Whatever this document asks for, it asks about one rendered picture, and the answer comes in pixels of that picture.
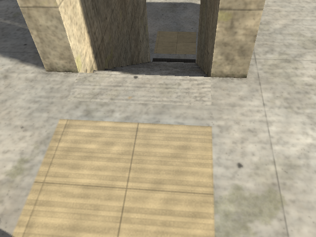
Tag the stairs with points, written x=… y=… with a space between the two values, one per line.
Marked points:
x=162 y=68

